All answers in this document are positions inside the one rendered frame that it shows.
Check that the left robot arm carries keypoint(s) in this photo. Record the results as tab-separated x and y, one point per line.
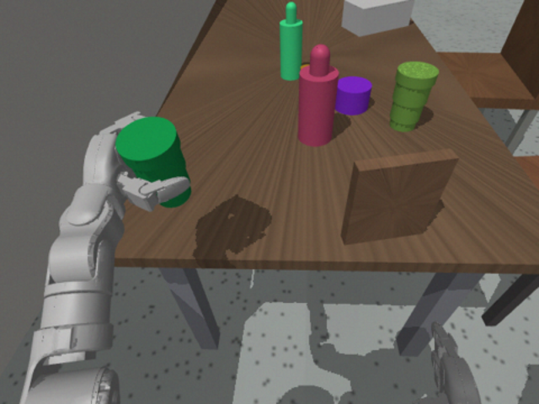
75	317

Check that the table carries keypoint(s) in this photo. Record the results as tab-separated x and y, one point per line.
261	199

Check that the chair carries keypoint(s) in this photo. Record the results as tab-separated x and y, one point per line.
526	283
505	80

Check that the right robot hand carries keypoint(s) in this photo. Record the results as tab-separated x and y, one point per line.
453	376

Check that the left robot hand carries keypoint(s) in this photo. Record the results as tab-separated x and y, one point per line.
104	165

